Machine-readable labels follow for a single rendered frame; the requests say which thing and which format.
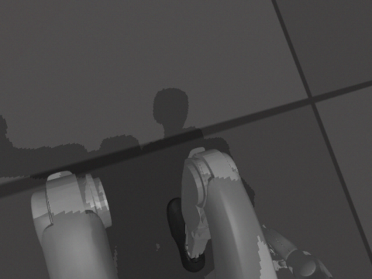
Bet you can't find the right robot foot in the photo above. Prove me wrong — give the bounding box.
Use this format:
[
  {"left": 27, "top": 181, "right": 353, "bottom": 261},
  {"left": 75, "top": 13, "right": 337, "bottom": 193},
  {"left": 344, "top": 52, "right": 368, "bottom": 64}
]
[{"left": 167, "top": 198, "right": 205, "bottom": 273}]

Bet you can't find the right robot hand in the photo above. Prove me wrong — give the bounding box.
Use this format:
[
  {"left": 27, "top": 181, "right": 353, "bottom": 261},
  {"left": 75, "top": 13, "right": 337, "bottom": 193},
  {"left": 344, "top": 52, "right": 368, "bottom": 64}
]
[{"left": 260, "top": 223, "right": 298, "bottom": 271}]

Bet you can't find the right robot arm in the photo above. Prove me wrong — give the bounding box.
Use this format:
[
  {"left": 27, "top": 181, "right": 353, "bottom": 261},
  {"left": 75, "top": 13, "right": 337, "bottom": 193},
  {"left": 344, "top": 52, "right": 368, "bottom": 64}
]
[{"left": 286, "top": 249, "right": 334, "bottom": 279}]

